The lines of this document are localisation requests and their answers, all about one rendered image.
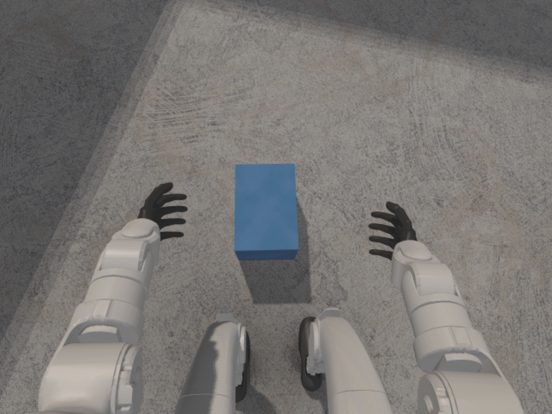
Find left robot shin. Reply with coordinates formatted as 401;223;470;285
205;313;243;385

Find robot right forearm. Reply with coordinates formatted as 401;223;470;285
391;240;524;414

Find robot right hand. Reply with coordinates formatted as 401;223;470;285
368;202;417;260

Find robot left forearm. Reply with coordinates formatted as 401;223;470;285
38;218;160;411

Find robot right foot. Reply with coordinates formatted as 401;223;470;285
298;317;322;392

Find right robot upper arm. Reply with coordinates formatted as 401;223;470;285
417;370;522;414

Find robot left hand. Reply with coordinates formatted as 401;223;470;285
137;182;188;241

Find left robot upper arm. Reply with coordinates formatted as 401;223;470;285
29;342;144;414

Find carton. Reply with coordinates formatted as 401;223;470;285
234;164;298;260

